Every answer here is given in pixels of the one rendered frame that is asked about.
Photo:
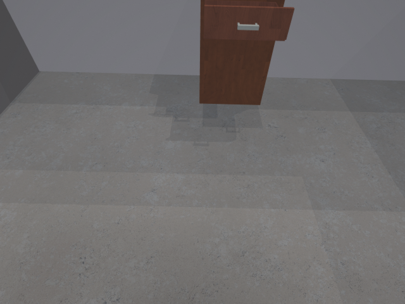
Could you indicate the drawer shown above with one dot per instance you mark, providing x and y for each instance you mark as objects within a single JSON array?
[{"x": 221, "y": 18}]

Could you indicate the cabinet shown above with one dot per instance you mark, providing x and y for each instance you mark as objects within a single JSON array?
[{"x": 233, "y": 72}]

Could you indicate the handle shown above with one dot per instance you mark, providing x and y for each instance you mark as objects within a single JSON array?
[{"x": 247, "y": 27}]

